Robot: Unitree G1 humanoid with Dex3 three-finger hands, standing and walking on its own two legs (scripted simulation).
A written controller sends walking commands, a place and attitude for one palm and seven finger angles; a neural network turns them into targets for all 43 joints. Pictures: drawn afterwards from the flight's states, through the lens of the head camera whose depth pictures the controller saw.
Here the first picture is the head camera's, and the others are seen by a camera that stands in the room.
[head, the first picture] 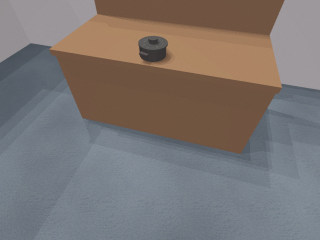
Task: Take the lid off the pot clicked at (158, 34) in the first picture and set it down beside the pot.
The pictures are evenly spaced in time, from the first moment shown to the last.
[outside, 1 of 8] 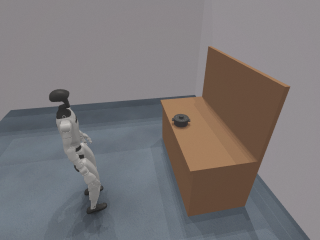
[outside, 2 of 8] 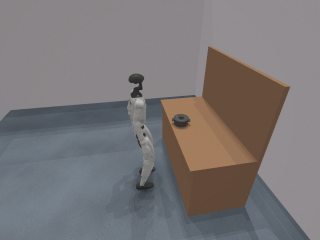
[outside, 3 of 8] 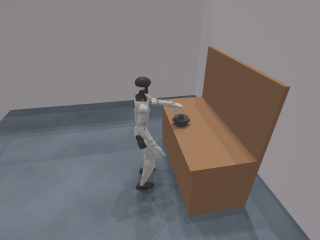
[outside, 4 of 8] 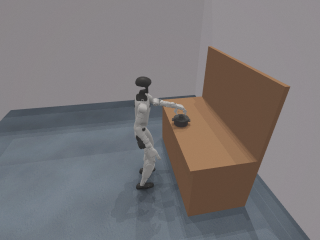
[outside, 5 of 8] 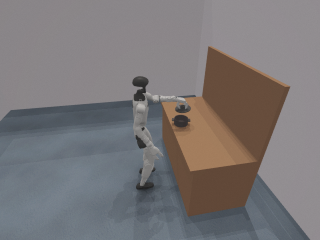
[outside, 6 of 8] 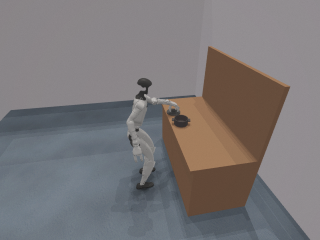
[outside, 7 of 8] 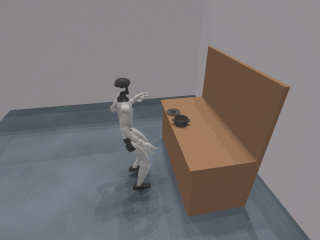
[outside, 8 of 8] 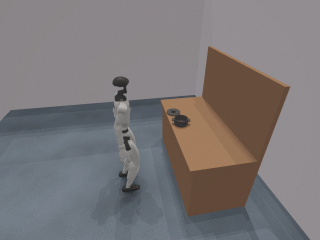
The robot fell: no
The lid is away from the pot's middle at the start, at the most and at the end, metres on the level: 0.00 0.25 0.25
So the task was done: yes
